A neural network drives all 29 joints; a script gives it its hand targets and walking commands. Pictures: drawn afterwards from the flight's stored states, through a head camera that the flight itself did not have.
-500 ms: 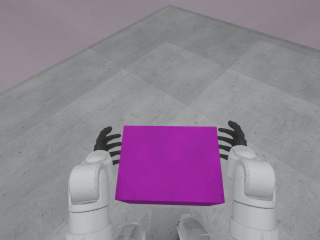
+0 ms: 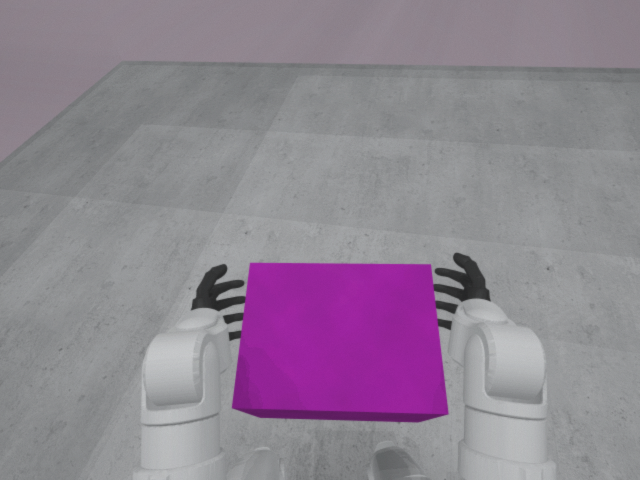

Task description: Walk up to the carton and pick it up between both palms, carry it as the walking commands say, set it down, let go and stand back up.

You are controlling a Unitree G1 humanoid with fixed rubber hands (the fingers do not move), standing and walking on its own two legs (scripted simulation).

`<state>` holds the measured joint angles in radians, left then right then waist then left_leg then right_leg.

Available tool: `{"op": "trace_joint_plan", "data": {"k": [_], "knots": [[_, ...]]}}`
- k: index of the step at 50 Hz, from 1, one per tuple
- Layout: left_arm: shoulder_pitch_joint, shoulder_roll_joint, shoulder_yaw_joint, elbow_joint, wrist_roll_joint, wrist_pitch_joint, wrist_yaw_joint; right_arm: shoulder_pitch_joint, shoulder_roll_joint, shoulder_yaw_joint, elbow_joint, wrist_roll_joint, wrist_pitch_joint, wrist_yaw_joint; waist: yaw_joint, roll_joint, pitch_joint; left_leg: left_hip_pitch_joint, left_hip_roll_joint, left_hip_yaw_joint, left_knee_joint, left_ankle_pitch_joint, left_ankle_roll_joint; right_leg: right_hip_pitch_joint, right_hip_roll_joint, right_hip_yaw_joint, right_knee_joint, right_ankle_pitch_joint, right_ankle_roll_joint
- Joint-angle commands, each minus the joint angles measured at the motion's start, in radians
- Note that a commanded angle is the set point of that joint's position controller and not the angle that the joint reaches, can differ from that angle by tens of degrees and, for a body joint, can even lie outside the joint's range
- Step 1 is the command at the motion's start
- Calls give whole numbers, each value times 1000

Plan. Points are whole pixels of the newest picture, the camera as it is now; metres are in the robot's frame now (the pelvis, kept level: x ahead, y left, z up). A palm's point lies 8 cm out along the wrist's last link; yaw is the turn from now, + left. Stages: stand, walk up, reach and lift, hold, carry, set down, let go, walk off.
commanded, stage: carry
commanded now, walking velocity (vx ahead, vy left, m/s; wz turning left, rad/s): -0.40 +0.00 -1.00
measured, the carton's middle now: (338, 347) +0.29 -0.01 -0.01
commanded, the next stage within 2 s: none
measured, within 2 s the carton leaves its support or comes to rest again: neither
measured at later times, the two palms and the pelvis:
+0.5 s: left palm out of the picture +0.06 -0.03 +0.10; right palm out of the picture -0.07 -0.30 +0.08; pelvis -0.25 -0.03 +0.00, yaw -28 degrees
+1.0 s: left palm out of the picture -0.18 -0.10 +0.12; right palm out of the picture -0.42 -0.29 +0.10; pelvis -0.46 +0.03 -0.01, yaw -56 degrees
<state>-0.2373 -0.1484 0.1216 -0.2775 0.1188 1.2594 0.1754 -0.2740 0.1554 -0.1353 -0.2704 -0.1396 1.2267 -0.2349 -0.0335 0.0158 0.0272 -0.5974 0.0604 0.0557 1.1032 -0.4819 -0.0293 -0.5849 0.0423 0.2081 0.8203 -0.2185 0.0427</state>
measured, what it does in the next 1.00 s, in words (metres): walks backwards, turning right: left foot, then right foot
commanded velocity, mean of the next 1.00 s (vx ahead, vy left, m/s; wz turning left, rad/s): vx -0.40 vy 0.00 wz -1.00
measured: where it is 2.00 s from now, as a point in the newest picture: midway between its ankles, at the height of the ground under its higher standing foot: outside the picture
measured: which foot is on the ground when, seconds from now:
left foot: up 0.00-0.10, down 0.12-0.38, up 0.40-0.68, down 0.70-0.96, up 0.98-1.00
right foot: down 0.00-0.14, up 0.16-0.36, down 0.38-0.72, up 0.74-0.94, down 0.96-1.00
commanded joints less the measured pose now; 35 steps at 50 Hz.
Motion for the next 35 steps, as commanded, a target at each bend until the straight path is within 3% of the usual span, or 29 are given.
{"op": "trace_joint_plan", "data": {"k": [1, 3, 4, 5, 6, 7, 8, 9, 10, 11, 13, 16, 17, 18, 19, 20, 21, 22, 24, 26, 27, 30, 31, 32, 33, 34, 35], "knots": [[-427, -1027, -591, -269, -370, -91, -243, -488, 1132, 791, -245, 514, -38, 301, 50, -347, -456, 229, -114, -15, -197, 33, -28, 209, -151, 337, -554, 85, -50], [-401, -1029, -602, -286, -358, -91, -231, -454, 1130, 794, -261, 528, -39, 305, 52, -326, -513, 461, -140, 52, -484, 29, 5, 189, -107, 268, -613, 148, 5], [-368, -1017, -609, -289, -350, -87, -224, -400, 1116, 782, -241, 522, -35, 307, 54, -339, -534, 614, -139, 117, -665, 43, 17, 154, -70, 208, -656, 102, 62], [-362, -1012, -624, -296, -356, -82, -221, -362, 1111, 767, -227, 516, -36, 309, 33, -202, -561, 795, -14, 31, -810, 79, 53, 61, 9, 123, -569, -91, 115], [-347, -1000, -636, -297, -363, -74, -219, -346, 1090, 745, -218, 513, -37, 307, 32, 267, -548, 698, 345, -381, -906, 13, 180, 4, 155, -26, -67, -266, 88], [-379, -991, -667, -328, -373, -71, -216, -269, 1097, 699, -169, 486, -40, 309, 23, 471, -462, 494, 602, -416, -854, 270, 335, -123, 55, -208, 352, -376, 92], [-426, -990, -719, -344, -387, -67, -224, -244, 1103, 682, -157, 466, -45, 312, 33, 394, -393, 353, 556, -227, -833, 318, 314, -120, -65, -189, 541, -290, 73], [-437, -1003, -729, -355, -407, -73, -228, -286, 1099, 691, -226, 469, -50, 320, 55, 239, -392, 311, 476, -74, -806, 323, 257, -66, -47, -197, 649, -191, 66], [-444, -992, -723, -353, -416, -70, -223, -316, 1065, 670, -241, 470, -47, 323, 69, 165, -377, 264, 393, 62, -746, 362, 194, -16, -65, -181, 747, -119, 66], [-419, -977, -714, -331, -414, -63, -224, -336, 1044, 665, -242, 464, -42, 321, 80, 135, -377, 224, 329, 116, -694, 367, 142, 50, -87, -164, 650, -112, 48], [-393, -942, -695, -273, -413, -37, -226, -275, 979, 629, -161, 416, -18, 306, 76, 153, -320, 182, 280, 145, -658, 292, 112, 109, -88, -201, 400, -136, 46], [-343, -894, -659, -211, -412, 5, -231, -224, 907, 612, -134, 367, 14, 271, 50, 202, -385, 251, 341, 144, -481, 229, 94, 228, -89, -184, -14, -229, 23], [-335, -891, -649, -184, -411, 14, -231, -222, 894, 608, -108, 362, 25, 261, 67, 102, -376, 157, 308, 175, -376, 136, 59, 302, -90, -124, -171, -201, 1], [-324, -877, -623, -144, -405, 21, -235, -216, 868, 606, -98, 351, 33, 255, 68, -143, -265, 8, 203, 176, -266, -32, -5, 283, -183, 109, -363, -48, -40], [-331, -853, -605, -116, -397, 21, -235, -212, 864, 605, -90, 328, 38, 250, 38, -517, -220, -160, 57, 110, -39, -274, -85, 260, -412, 553, -458, 371, -129], [-302, -868, -592, -90, -388, 19, -237, -268, 883, 627, -93, 327, 38, 249, 33, -588, -172, -189, 35, -50, 105, -276, -92, 165, -402, 535, -443, 529, -167], [-321, -894, -596, -144, -398, -2, -249, -321, 934, 655, -112, 351, 25, 257, 34, -439, -207, -158, 6, -95, 189, -198, -86, 126, -314, 463, -426, 530, -151], [-318, -901, -578, -144, -389, -12, -252, -362, 973, 682, -118, 385, 19, 263, 39, -358, -240, -77, -9, -66, 249, -94, -72, 72, -260, 391, -441, 424, -119], [-403, -981, -603, -200, -398, -48, -257, -430, 1085, 727, -132, 439, -9, 277, 34, -334, -333, 26, -1, -90, 227, 77, -61, 82, -188, 280, -449, 44, -77], [-428, -1002, -594, -245, -393, -76, -257, -484, 1112, 774, -207, 482, -31, 281, 36, -334, -395, 83, -38, -58, 149, 102, -57, 143, -167, 264, -528, -114, -42], [-441, -1013, -585, -262, -390, -87, -254, -514, 1116, 789, -253, 498, -39, 281, 35, -349, -412, 116, -57, -41, 71, 86, -50, 169, -152, 270, -565, -130, -24], [-390, -1018, -579, -299, -359, -101, -229, -487, 1119, 809, -306, 533, -45, 292, 50, -330, -494, 264, -127, -4, -245, 24, -27, 275, -144, 303, -591, 119, -39], [-366, -1011, -586, -309, -353, -101, -222, -433, 1117, 804, -283, 529, -41, 294, 52, -330, -512, 352, -149, 16, -383, 6, -9, 290, -127, 293, -623, 170, -18], [-346, -1015, -600, -307, -349, -96, -217, -406, 1102, 795, -288, 526, -40, 297, 51, -333, -527, 496, -156, 68, -539, -7, 7, 255, -103, 239, -661, 176, 27], [-311, -996, -606, -311, -342, -91, -210, -342, 1087, 785, -260, 519, -35, 301, 46, -328, -548, 680, -141, 126, -729, 31, 19, 205, -47, 158, -691, 119, 104], [-315, -982, -623, -323, -349, -83, -208, -296, 1066, 761, -245, 509, -36, 302, 23, -162, -548, 831, 38, -29, -873, 22, 74, 93, 40, 85, -557, -86, 160], [-283, -968, -631, -316, -355, -73, -207, -296, 1035, 736, -253, 503, -39, 298, 37, 353, -552, 713, 413, -414, -853, 150, 207, 45, 158, -47, -14, -294, 103]]}}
